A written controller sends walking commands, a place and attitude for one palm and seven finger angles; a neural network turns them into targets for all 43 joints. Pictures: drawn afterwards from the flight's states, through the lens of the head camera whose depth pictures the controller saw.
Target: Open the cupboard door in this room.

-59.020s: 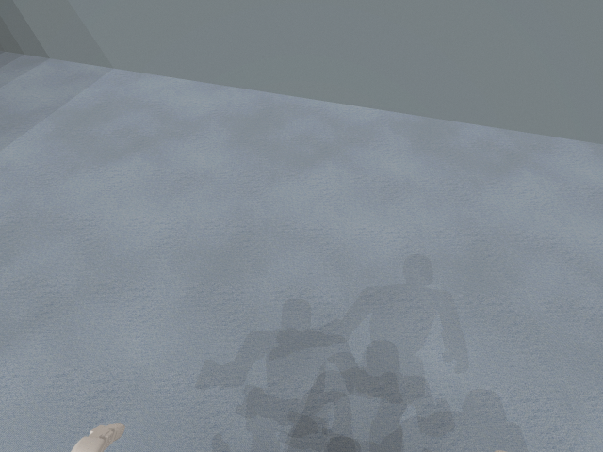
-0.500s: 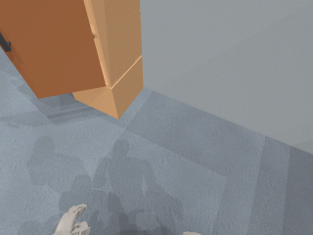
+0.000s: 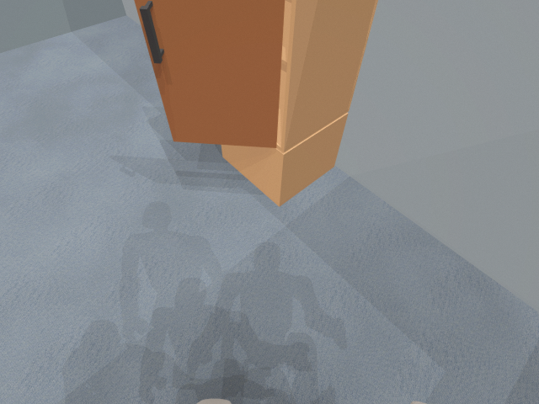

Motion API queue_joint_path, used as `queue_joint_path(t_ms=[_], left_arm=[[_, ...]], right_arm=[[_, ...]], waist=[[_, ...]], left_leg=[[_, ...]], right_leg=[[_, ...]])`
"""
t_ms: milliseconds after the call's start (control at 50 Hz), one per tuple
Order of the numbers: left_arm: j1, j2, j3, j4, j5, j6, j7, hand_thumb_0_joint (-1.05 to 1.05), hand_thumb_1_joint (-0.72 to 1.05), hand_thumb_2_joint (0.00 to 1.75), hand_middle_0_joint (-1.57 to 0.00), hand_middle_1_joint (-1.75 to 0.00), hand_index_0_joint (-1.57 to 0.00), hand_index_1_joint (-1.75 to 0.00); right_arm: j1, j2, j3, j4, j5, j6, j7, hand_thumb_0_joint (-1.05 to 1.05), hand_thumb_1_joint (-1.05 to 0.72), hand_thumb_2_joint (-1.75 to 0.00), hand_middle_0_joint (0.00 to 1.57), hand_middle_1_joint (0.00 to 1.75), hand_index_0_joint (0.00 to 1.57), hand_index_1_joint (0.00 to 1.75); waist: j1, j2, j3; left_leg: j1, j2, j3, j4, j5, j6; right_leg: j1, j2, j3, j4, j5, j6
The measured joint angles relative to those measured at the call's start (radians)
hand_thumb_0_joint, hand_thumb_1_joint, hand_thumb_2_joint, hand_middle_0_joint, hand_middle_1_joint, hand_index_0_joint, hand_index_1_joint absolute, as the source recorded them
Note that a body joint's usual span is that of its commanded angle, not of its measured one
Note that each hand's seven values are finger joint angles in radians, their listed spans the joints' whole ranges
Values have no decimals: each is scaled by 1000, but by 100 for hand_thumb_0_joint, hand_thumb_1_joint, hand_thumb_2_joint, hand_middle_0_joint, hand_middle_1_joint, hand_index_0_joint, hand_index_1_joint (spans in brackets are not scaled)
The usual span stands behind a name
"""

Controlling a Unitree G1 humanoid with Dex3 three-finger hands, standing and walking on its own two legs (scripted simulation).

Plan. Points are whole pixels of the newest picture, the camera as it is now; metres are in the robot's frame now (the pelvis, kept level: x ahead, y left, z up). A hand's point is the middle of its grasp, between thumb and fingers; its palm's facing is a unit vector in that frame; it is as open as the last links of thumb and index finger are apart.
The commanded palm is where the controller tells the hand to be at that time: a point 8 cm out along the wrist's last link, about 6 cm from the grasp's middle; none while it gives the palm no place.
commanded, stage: take the last steps up to it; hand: left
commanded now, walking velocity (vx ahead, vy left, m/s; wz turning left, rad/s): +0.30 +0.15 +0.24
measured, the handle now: (153, 32) +0.96 +0.42 +0.03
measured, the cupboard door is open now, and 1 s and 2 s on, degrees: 44 44 44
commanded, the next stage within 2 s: come to a stop and stand still in 1.06 s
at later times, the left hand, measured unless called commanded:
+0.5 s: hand (129, 363) +0.18 +0.27 -0.17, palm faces +0.07 -0.99 -0.15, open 7.4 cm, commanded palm none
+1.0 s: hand (125, 324) +0.25 +0.30 -0.17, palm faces +0.16 -0.97 -0.20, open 7.2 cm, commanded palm none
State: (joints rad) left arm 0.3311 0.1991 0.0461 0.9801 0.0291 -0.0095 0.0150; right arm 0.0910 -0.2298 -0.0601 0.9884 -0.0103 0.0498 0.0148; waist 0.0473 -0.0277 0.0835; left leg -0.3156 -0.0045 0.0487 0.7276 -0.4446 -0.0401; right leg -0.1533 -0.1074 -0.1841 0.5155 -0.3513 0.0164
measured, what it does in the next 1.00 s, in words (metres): walks ahead: left foot, then right foot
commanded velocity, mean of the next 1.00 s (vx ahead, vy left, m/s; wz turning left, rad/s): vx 0.29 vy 0.09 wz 0.01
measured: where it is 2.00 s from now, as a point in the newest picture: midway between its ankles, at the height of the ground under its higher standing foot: (236, 345)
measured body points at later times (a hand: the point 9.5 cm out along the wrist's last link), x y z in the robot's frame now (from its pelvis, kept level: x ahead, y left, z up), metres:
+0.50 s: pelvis +0.10 +0.09 +0.00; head +0.11 +0.11 +0.45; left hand +0.18 +0.32 -0.15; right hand +0.01 -0.14 -0.14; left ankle -0.01 +0.10 -0.74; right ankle +0.19 -0.04 -0.66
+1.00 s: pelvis +0.28 +0.12 +0.01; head +0.32 +0.13 +0.45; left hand +0.24 +0.35 -0.15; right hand +0.35 -0.11 -0.15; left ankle +0.35 +0.29 -0.70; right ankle +0.23 +0.02 -0.74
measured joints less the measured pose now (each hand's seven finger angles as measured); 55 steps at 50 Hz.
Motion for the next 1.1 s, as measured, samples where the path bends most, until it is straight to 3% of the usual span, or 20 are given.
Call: queue_joint_path(t_ms=[40, 60, 120, 200, 340, 520, 620, 680, 720, 760, 780, 820, 880, 940, 1000, 1100], left_arm=[[26, 15, 8, 20, -2, 3, -6, 0, 91, 90, -20, -30, -20, -30], [37, 24, 12, 30, -5, 8, -10, 0, 91, 90, -20, -30, -20, -30], [34, 38, 17, 66, -7, 43, -13, 0, 91, 90, -20, -30, -20, -30], [-8, 32, 17, 72, -2, 49, -25, 1, 91, 90, -20, -30, -20, -30], [-106, 9, 11, 27, -5, 25, -27, 0, 91, 90, -20, -30, -20, -30], [-211, -17, 0, 12, -11, 27, -26, 0, 91, 90, -20, -30, -20, -30], [-268, -41, -12, -10, -17, 20, -26, 0, 91, 90, -20, -30, -20, -30], [-275, -53, -18, -32, -21, 1, -21, 0, 91, 90, -20, -30, -20, -30], [-254, -54, -21, -47, -19, -26, -19, 0, 91, 90, -20, -30, -20, -30], [-223, -66, -16, -45, -26, -45, -12, 0, 91, 90, -20, -30, -20, -30], [-201, -70, -14, -37, -27, -46, -8, 0, 91, 90, -20, -30, -20, -30], [-150, -70, 1, -14, -30, -48, 7, -1, 92, 90, -20, -30, -20, -30], [-92, -36, 26, 20, -26, -58, 23, -2, 96, 90, -20, -30, -20, -30], [-40, -26, 21, 63, -18, -58, 9, -2, 96, 90, -20, -30, -20, -30], [3, -38, 11, 96, -13, -57, -5, -1, 95, 90, -20, -30, -20, -30], [73, -49, 3, 129, -9, -46, -12, 0, 93, 90, -20, -30, -20, -30]], right_arm=[[-9, 9, 9, -12, -2, -18, 4, 0, -91, -90, 19, 30, 19, 30], [-12, 14, 13, -18, -3, -32, 4, 0, -91, -90, 19, 30, 19, 30], [2, 34, 24, -35, -10, -63, -2, 0, -91, -90, 20, 30, 19, 30], [79, 54, 39, -24, -7, -82, -21, 0, -91, -90, 20, 30, 20, 30], [232, 65, 42, 57, 0, -97, -35, 0, -93, -90, 20, 30, 20, 30], [420, 107, 54, 148, -9, -108, -53, 0, -91, -90, 20, 30, 19, 30], [487, 132, 65, 189, -12, -110, -59, 0, -91, -90, 20, 30, 19, 30], [504, 147, 65, 214, -6, -101, -59, 0, -91, -90, 20, 30, 20, 30], [520, 163, 57, 221, 7, -94, -55, 0, -91, -90, 20, 30, 20, 30], [485, 155, 43, 217, 9, -78, -44, 0, -91, -90, 20, 30, 20, 30], [458, 145, 35, 205, 5, -69, -37, 0, -91, -90, 20, 30, 20, 30], [394, 128, 24, 170, -7, -58, -27, 1, -91, -90, 20, 30, 20, 30], [296, 117, 17, 107, -17, -61, -19, 0, -91, -90, 20, 30, 19, 30], [207, 98, 7, 57, -17, -70, -16, 0, -91, -90, 20, 30, 19, 30], [136, 57, -4, 37, -13, -77, -15, 1, -94, -90, 19, 30, 19, 30], [50, 25, 2, 16, -11, -100, -6, 1, -93, -90, 19, 30, 19, 30]], waist=[[9, -16, -9], [11, -29, -13], [18, -47, -14], [3, -27, -31], [-24, -9, -36], [-96, 1, -35], [-125, 20, -18], [-116, 21, -7], [-103, -7, -19], [-88, 15, -10], [-88, 29, -9], [-92, 38, -15], [-89, 27, -20], [-69, 23, -26], [-38, 28, -25], [10, 11, -23]], left_leg=[[59, -13, 31, -125, 47, 16], [78, -25, 38, -174, 99, 47], [88, -45, 48, -153, 103, 125], [167, -59, 27, -265, 134, 144], [292, -95, -1, -433, 185, 175], [403, -138, -29, -504, 147, 191], [448, -140, -44, -496, 93, 186], [440, -138, -28, -389, 51, 149], [329, -153, -8, -108, 49, 94], [156, -117, -13, 276, 13, 73], [83, -89, -22, 387, 28, 69], [-53, -27, -36, 475, 87, 58], [-190, 58, -56, 404, 150, 33], [-234, 106, -53, 213, 191, 11], [-219, 108, -36, 44, 221, 2], [-94, 54, 18, -193, 275, 13]], right_leg=[[-9, -17, -11, 36, -24, 20], [-26, -31, -9, 79, -45, 27], [-144, -23, 70, 395, -173, 20], [-292, -5, 115, 639, -68, 12], [-437, 0, 141, 654, 98, 22], [-458, 33, 101, 500, 149, -6], [-408, 72, 71, 367, 125, -51], [-301, 113, 51, 222, 97, -88], [-194, 108, 64, 109, 113, -138], [-163, 123, 56, 116, 44, -130], [-139, 133, 49, 98, 39, -118], [-100, 145, 47, 39, 57, -95], [-46, 150, 55, -50, 79, -90], [-1, 139, 77, -108, 80, -78], [43, 115, 92, -128, 56, -51], [87, 63, 114, -55, -49, 2]])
